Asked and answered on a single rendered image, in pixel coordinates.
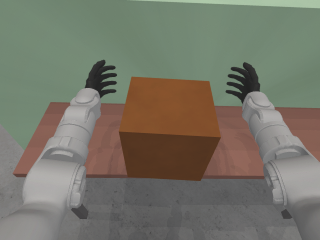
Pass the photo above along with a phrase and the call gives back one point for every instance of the table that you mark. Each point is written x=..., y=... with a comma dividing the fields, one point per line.
x=235, y=157

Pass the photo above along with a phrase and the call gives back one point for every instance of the left robot upper arm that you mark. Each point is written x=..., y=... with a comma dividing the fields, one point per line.
x=53, y=188

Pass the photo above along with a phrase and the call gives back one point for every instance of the robot left forearm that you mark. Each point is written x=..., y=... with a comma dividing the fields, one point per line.
x=74, y=132

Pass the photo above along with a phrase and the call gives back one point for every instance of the robot left hand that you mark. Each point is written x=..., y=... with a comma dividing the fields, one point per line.
x=95, y=78

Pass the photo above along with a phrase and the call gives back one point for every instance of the carton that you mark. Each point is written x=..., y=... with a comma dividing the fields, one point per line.
x=169, y=128

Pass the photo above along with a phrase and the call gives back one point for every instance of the right robot upper arm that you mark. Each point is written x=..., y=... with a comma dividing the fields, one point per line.
x=294, y=182

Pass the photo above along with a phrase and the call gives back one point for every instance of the robot right hand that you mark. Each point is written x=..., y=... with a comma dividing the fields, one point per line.
x=250, y=81

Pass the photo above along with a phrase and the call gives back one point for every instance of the robot right forearm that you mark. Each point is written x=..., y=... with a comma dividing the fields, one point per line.
x=274, y=138

